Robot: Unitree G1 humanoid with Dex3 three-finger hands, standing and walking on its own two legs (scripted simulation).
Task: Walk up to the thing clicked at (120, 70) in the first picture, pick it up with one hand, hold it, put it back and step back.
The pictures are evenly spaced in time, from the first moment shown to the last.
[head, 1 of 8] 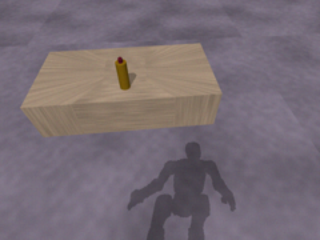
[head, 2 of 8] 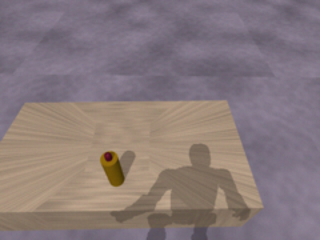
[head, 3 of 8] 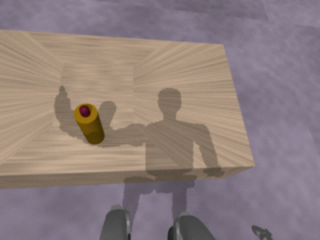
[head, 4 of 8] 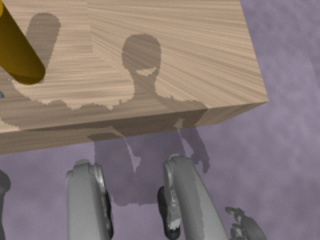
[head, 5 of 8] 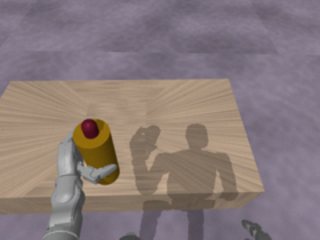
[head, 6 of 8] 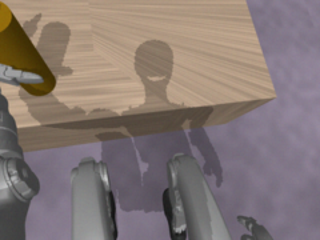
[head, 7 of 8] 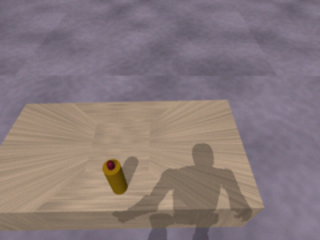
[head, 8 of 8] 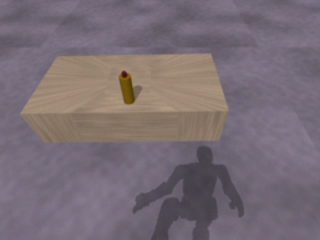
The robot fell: no
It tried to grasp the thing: yes
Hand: left
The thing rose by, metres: 0.34
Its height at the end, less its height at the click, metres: +0.00
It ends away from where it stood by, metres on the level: 0.04
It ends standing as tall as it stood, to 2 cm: yes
